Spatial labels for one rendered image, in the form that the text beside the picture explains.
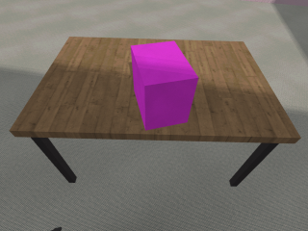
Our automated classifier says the table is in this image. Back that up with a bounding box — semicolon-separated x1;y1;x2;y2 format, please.
10;37;301;187

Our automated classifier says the carton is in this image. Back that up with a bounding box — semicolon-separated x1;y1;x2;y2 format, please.
131;40;198;131

